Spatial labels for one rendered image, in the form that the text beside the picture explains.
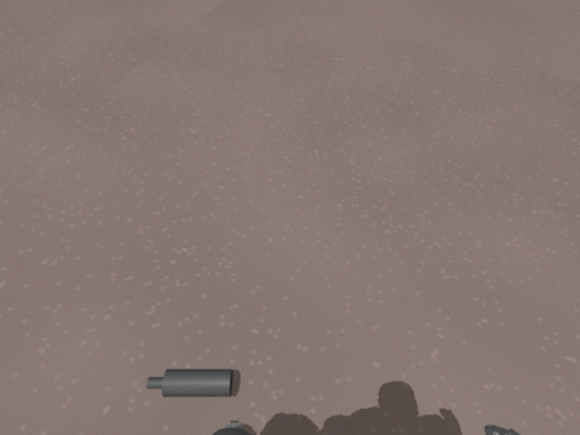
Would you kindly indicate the bottle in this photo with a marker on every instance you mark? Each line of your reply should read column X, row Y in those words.
column 193, row 383

